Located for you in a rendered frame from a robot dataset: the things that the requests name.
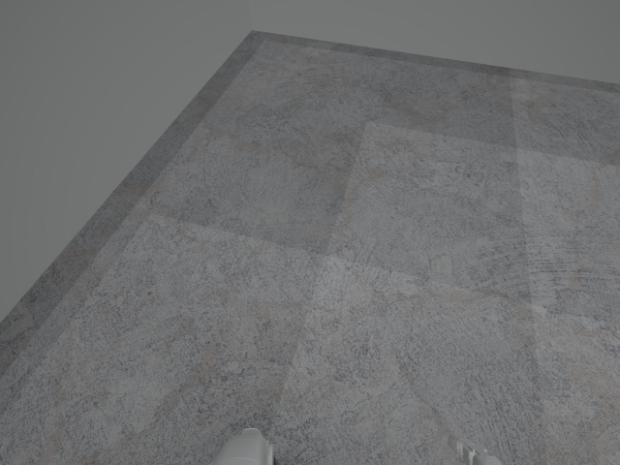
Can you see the left robot shin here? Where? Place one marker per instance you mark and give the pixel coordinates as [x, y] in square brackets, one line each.
[252, 430]

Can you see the robot left thigh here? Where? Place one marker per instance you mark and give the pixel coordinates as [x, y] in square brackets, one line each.
[245, 449]

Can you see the robot right hand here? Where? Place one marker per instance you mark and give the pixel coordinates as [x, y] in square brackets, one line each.
[473, 453]

